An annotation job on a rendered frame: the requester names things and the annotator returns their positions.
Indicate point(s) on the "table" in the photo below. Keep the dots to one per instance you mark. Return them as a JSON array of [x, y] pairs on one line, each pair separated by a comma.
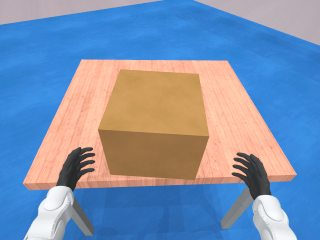
[[234, 125]]

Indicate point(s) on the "left robot hand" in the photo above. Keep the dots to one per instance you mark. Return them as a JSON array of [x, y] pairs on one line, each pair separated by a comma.
[[71, 170]]

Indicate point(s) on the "carton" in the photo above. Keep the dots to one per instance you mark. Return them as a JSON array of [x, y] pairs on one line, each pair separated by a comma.
[[155, 125]]

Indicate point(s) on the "right robot hand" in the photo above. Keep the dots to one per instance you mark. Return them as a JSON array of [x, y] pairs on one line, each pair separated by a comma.
[[256, 177]]

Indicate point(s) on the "robot right forearm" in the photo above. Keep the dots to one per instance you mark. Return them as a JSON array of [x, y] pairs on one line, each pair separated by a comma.
[[270, 220]]

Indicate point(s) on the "robot left forearm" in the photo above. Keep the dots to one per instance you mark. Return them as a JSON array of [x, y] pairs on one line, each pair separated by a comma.
[[54, 212]]

